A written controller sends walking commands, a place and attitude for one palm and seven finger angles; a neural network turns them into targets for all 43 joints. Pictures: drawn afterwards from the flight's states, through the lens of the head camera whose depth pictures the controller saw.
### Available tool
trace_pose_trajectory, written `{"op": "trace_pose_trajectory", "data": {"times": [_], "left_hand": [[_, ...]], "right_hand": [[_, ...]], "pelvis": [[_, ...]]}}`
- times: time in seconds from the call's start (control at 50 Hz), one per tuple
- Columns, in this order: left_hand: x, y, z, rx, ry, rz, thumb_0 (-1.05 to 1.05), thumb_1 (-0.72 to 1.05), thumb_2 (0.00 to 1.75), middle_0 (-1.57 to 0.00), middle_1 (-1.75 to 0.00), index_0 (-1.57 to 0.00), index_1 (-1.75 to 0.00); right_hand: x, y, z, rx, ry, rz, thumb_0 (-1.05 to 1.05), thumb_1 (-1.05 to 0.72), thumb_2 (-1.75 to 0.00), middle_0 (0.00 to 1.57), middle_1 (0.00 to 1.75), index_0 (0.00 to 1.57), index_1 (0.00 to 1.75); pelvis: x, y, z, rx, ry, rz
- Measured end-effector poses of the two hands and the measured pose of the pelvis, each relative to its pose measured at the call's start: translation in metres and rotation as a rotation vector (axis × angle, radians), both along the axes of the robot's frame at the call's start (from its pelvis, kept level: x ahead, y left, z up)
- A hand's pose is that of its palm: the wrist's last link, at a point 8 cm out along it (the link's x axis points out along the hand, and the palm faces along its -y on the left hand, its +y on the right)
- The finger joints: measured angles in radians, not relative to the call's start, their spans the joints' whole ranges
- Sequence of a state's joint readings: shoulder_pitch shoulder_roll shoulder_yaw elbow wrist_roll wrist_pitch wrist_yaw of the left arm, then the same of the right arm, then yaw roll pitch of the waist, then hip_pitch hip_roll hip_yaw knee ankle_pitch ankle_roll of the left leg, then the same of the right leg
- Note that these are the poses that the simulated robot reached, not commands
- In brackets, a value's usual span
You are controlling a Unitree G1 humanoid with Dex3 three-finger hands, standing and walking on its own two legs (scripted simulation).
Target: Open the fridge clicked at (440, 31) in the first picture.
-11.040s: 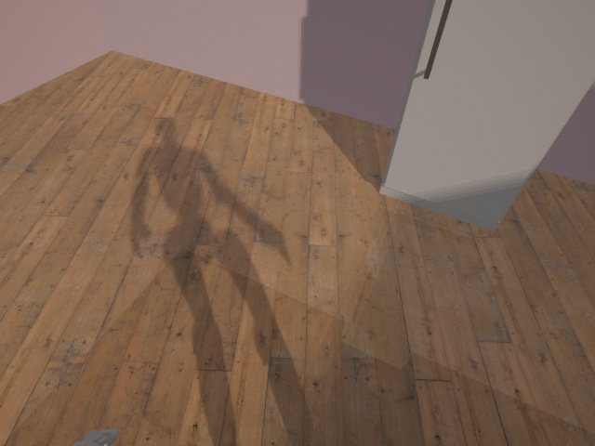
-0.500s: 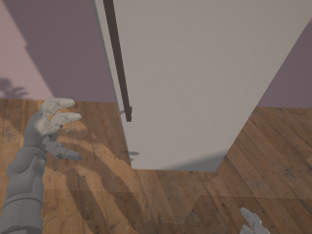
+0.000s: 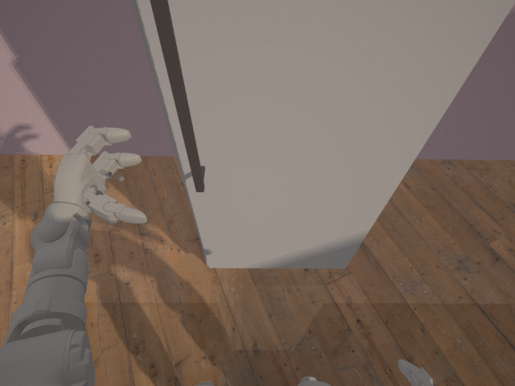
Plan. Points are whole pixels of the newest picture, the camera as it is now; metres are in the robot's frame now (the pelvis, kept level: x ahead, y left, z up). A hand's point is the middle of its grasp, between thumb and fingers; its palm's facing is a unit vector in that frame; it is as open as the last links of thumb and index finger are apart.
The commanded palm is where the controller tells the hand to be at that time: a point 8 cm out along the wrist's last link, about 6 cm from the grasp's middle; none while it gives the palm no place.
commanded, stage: move the hooked fingers beside the handle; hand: left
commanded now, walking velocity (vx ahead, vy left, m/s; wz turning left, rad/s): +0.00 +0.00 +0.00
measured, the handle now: (181, 83) +0.53 +0.13 +0.17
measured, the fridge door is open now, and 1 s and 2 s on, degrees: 0 0 0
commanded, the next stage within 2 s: feel for the door with the fingertips in 1.28 s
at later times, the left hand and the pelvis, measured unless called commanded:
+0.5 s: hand (153, 150) +0.47 +0.18 +0.08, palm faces -0.01 -1.00 +0.00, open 14.0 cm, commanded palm +0.44 +0.24 +0.08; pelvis +0.00 +0.01 -0.01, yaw -1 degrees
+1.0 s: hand (151, 157) +0.45 +0.18 +0.08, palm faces +0.00 -1.00 +0.01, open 14.0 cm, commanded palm +0.43 +0.23 +0.08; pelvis +0.00 +0.01 -0.01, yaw +0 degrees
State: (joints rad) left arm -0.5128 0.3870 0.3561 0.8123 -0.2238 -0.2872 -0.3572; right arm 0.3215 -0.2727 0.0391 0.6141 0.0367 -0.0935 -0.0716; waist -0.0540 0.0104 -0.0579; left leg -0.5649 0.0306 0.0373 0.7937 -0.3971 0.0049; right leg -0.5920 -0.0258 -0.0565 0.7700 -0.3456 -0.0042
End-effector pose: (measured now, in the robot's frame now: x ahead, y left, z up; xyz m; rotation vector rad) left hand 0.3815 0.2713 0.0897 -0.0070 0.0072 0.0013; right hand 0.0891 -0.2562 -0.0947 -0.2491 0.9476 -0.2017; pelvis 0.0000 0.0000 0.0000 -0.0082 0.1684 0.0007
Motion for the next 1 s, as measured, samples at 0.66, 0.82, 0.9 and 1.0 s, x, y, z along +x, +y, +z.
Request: {"op": "trace_pose_trajectory", "data": {"times": [0.66,0.82,0.9,1.0], "left_hand": [[0.068,-0.032,-0.007,0.008,-0.007,-0.001,-0.01,-0.50,0.30,-0.30,-1.20,-0.30,-1.20],[0.051,-0.026,-0.008,0.006,-0.017,0.005,-0.01,-0.50,0.30,-0.30,-1.20,-0.30,-1.20],[0.048,-0.029,-0.009,0.003,-0.009,-0.001,-0.01,-0.50,0.30,-0.30,-1.20,-0.30,-1.20],[0.051,-0.033,-0.006,0.002,-0.016,-0.004,-0.01,-0.50,0.30,-0.30,-1.20,-0.30,-1.20]], "right_hand": [[-0.066,0.007,-0.018,0.036,0.230,-0.114,0.01,-0.90,-0.90,0.20,0.30,0.20,0.30],[-0.056,0.004,-0.016,0.029,0.216,-0.097,0.01,-0.90,-0.90,0.20,0.30,0.20,0.30],[-0.044,0.003,-0.015,0.019,0.189,-0.072,0.01,-0.90,-0.90,0.20,0.30,0.20,0.30],[-0.032,0.002,-0.014,0.012,0.149,-0.051,0.01,-0.90,-0.90,0.20,0.30,0.20,0.30]], "pelvis": [[0.005,0.007,-0.009,-0.004,0.086,-0.032],[0.006,0.006,-0.007,-0.008,0.070,-0.021],[0.003,0.006,-0.007,-0.011,0.063,-0.009],[0.000,0.005,-0.009,-0.009,0.064,-0.006]]}}
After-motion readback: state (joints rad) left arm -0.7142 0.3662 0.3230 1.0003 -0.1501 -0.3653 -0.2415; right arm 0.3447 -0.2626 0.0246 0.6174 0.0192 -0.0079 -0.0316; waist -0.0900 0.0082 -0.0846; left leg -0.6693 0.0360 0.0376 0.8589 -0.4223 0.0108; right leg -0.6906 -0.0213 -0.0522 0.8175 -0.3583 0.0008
